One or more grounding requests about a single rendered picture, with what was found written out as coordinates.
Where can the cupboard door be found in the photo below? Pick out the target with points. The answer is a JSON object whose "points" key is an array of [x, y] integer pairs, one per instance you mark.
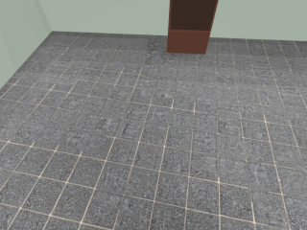
{"points": [[194, 15]]}

